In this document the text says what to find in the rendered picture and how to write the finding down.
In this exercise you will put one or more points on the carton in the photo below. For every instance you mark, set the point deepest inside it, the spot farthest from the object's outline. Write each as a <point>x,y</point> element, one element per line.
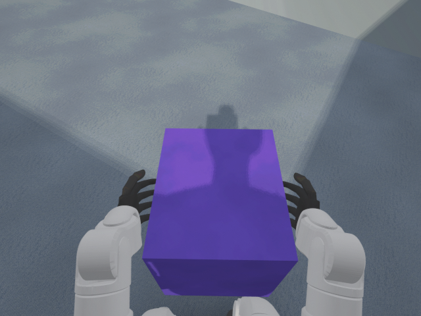
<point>219,223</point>

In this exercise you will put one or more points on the robot right thigh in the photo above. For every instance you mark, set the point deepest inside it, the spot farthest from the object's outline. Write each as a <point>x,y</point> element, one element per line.
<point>253,306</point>

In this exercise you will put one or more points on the left robot forearm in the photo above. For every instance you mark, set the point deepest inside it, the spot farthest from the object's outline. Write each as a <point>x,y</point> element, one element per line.
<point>103,264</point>

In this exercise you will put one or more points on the right robot forearm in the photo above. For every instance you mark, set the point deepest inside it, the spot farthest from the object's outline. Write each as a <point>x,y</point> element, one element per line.
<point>336,264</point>

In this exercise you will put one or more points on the robot right hand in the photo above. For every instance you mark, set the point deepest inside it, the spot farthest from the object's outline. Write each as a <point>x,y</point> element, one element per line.
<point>307,198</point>

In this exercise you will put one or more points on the robot left hand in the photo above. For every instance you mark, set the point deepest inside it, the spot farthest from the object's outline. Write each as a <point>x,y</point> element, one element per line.
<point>131,198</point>

